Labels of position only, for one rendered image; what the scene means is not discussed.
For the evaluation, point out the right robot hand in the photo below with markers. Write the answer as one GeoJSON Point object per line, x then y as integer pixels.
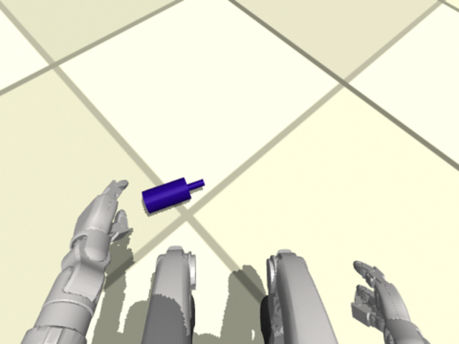
{"type": "Point", "coordinates": [378, 307]}

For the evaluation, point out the bottle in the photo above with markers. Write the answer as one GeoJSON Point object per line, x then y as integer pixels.
{"type": "Point", "coordinates": [169, 194]}

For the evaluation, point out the right robot arm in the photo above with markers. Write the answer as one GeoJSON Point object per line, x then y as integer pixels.
{"type": "Point", "coordinates": [402, 332]}

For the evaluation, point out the left robot hand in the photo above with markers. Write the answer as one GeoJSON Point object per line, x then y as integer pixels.
{"type": "Point", "coordinates": [100, 213]}

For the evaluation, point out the left robot arm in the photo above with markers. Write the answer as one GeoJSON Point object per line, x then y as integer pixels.
{"type": "Point", "coordinates": [70, 305]}

